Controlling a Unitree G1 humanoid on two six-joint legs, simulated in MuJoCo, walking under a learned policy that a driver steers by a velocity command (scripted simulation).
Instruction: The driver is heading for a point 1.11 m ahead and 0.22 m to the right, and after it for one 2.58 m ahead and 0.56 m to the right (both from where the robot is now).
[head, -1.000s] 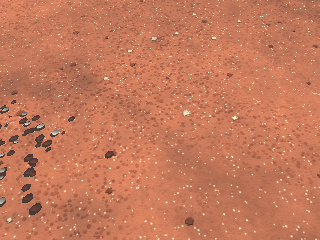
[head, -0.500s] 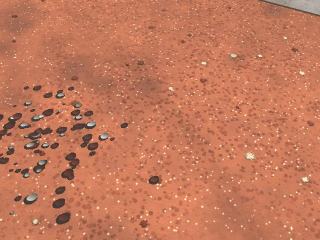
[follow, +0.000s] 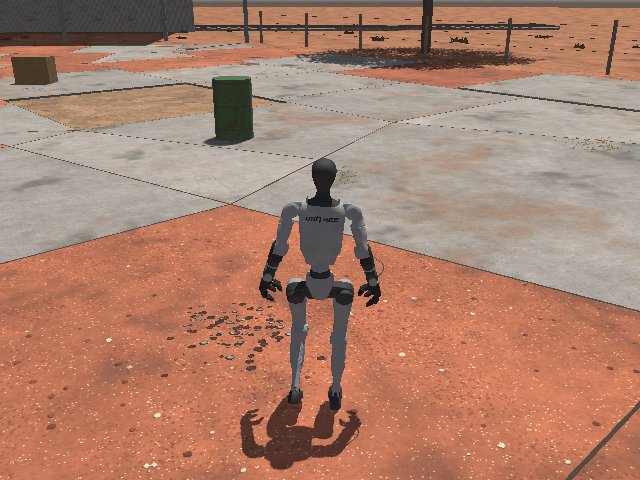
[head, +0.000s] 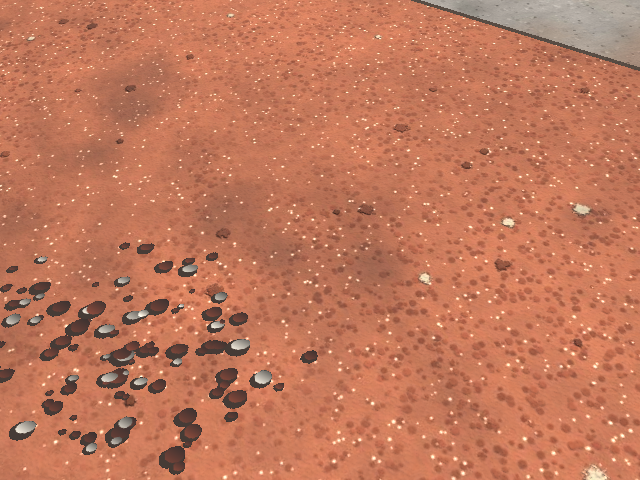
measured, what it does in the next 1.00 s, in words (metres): walks ahead: left foot, then right foot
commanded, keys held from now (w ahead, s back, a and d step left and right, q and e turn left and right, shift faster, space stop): w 1.00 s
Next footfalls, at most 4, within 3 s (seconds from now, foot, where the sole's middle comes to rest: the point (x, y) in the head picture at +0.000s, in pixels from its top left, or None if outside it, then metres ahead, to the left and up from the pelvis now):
0.34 left None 0.34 0.11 -0.78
0.90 right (378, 409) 0.64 -0.06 -0.78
1.42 left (304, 301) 0.93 0.10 -0.78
1.88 right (390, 334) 0.83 -0.11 -0.78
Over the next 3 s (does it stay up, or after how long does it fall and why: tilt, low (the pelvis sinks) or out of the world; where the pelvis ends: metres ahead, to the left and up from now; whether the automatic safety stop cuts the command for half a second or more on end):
stays up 0.88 -0.11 0.01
